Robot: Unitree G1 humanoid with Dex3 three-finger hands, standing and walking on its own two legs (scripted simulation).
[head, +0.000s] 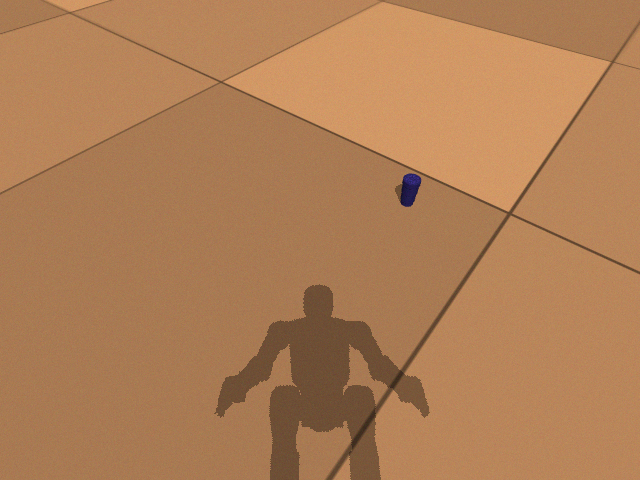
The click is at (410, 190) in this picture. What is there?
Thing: tapered cup
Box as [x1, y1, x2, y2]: [400, 174, 420, 206]
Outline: 415,174 406,174 403,177 400,201 405,206 409,206 412,204 420,183 420,178
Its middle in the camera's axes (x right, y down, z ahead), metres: +0.41 -0.23 +1.75
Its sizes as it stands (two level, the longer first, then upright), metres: 0.079 0.079 0.140
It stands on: the floor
